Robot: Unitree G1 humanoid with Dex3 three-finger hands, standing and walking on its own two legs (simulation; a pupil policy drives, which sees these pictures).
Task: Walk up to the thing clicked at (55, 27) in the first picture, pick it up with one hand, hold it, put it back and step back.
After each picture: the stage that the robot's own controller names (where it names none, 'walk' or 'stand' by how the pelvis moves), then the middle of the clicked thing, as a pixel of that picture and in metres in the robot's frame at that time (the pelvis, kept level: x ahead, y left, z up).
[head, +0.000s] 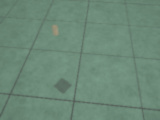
stand; (55, 30) +1.59 +0.34 -0.72
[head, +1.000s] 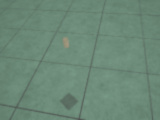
walk; (65, 42) +1.50 +0.31 -0.72
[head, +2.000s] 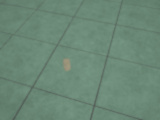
walk; (66, 64) +0.99 +0.21 -0.71
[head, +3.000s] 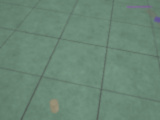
walk; (54, 106) +0.60 +0.18 -0.70
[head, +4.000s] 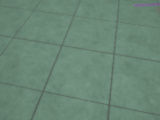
stand; out of the picture +0.39 +0.18 -0.69
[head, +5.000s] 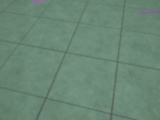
stand; out of the picture +0.37 +0.19 -0.72
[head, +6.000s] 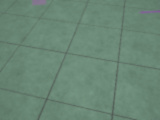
stand; out of the picture +0.36 +0.19 -0.72
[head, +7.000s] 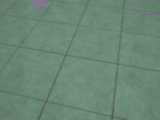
stand; out of the picture +0.36 +0.18 -0.73
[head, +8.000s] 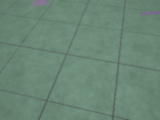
stand; out of the picture +0.35 +0.18 -0.73
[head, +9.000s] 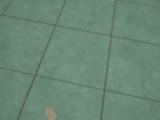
go down; (50, 114) +0.38 +0.18 -0.66
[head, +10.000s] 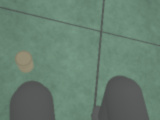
go down; (25, 62) +0.45 +0.21 -0.29
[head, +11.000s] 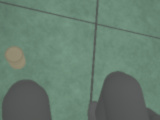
close in; (16, 58) +0.45 +0.21 -0.27
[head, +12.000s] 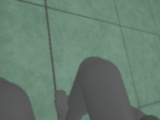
close; out of the picture +0.44 +0.25 -0.22
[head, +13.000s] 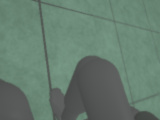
close; out of the picture +0.43 +0.26 -0.22
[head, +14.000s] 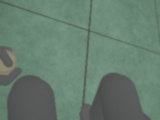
lift; (2, 65) +0.36 +0.24 -0.13
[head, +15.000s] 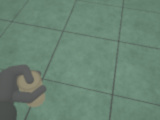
hold; (32, 89) +0.32 +0.17 +0.02
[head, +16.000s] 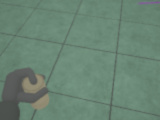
hold; (36, 92) +0.32 +0.17 +0.00
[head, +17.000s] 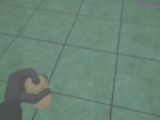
hold; (38, 92) +0.32 +0.16 +0.00
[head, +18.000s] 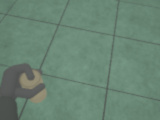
crouch; (34, 87) +0.35 +0.17 -0.04
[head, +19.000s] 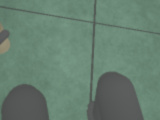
lower; out of the picture +0.49 +0.22 -0.09
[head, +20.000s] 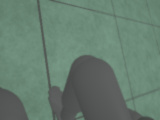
lower; out of the picture +0.45 +0.27 -0.23
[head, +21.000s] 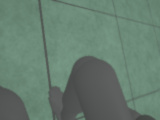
lower; out of the picture +0.45 +0.27 -0.23
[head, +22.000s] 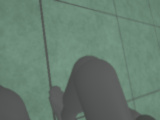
lower; out of the picture +0.45 +0.26 -0.23
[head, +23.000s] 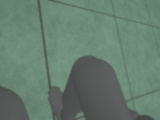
lower; out of the picture +0.45 +0.26 -0.23
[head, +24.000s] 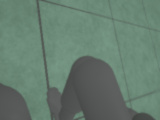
open; out of the picture +0.44 +0.24 -0.24
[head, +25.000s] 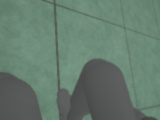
stand; out of the picture +0.43 +0.23 -0.23
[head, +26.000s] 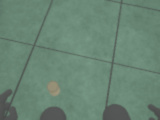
walk; (53, 88) +0.43 +0.16 -0.50
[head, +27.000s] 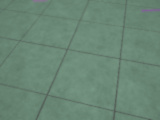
stand; out of the picture +0.39 +0.15 -0.66
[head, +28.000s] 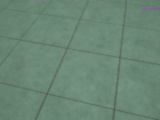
stand; out of the picture +0.39 +0.15 -0.66
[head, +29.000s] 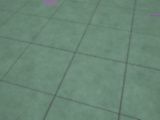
stand; out of the picture +0.40 +0.14 -0.72
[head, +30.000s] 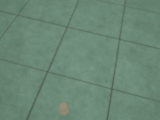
walk; (63, 108) +0.44 +0.10 -0.70
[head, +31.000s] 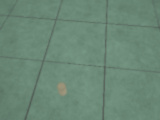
walk; (62, 89) +0.61 +0.18 -0.69
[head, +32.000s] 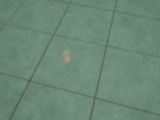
walk; (66, 56) +0.94 +0.15 -0.69
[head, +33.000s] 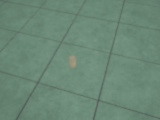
stand; (72, 61) +1.04 +0.13 -0.71
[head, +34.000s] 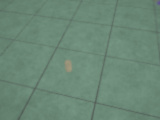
stand; (68, 65) +1.05 +0.16 -0.73
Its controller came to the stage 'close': yes
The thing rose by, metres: 0.72
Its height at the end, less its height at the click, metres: +0.00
